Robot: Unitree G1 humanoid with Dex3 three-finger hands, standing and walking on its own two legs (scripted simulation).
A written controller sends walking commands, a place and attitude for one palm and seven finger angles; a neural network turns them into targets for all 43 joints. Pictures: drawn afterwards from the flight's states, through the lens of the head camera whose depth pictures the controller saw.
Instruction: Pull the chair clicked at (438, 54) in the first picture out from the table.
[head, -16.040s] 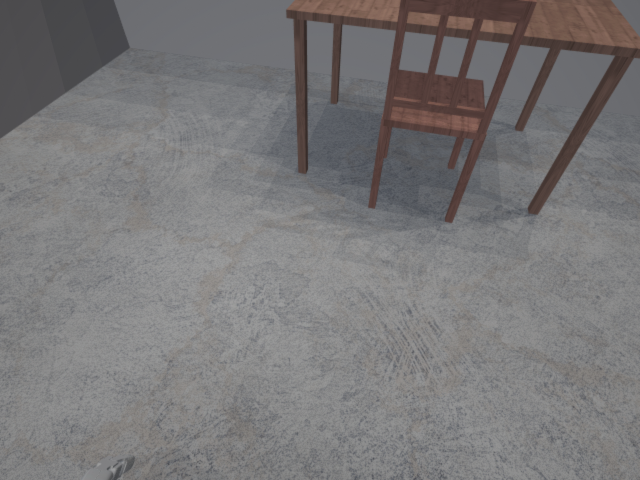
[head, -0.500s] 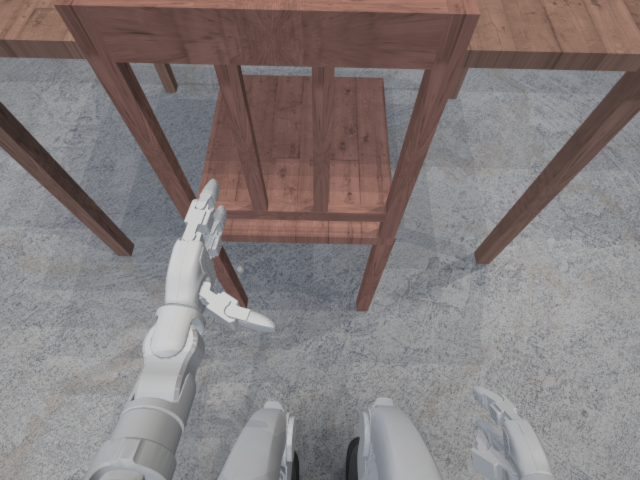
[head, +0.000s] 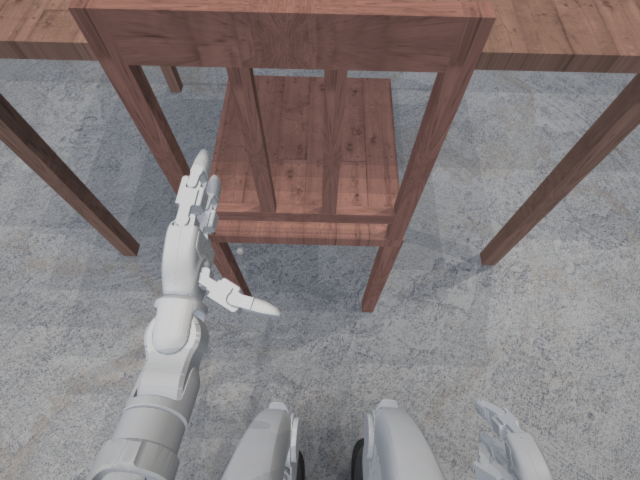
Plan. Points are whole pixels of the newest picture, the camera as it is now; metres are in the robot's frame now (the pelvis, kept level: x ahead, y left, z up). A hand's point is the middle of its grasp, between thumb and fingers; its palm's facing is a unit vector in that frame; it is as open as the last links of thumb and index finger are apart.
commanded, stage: push the fingers through the gap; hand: left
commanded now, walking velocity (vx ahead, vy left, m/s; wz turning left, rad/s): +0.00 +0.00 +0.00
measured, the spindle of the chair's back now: (257, 152) +0.52 +0.10 +0.03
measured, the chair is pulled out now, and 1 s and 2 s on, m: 0.00 0.00 0.00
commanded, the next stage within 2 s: hook a spindle and tug to test in 1.48 s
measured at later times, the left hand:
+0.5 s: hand (253, 226) +0.42 +0.10 +0.02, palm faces -0.03 -1.00 -0.03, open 16.9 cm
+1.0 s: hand (262, 184) +0.48 +0.09 +0.02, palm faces +0.00 -1.00 -0.04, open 16.9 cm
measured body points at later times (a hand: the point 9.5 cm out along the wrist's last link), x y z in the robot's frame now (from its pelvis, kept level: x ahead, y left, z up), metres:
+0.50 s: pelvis +0.00 -0.01 +0.00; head +0.14 -0.01 +0.43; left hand +0.41 +0.16 +0.02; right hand +0.11 -0.26 -0.12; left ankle +0.02 +0.08 -0.62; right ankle +0.04 -0.10 -0.62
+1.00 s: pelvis +0.00 -0.01 -0.01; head +0.15 -0.01 +0.42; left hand +0.47 +0.15 +0.03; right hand +0.05 -0.27 -0.13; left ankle +0.02 +0.08 -0.62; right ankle +0.04 -0.10 -0.62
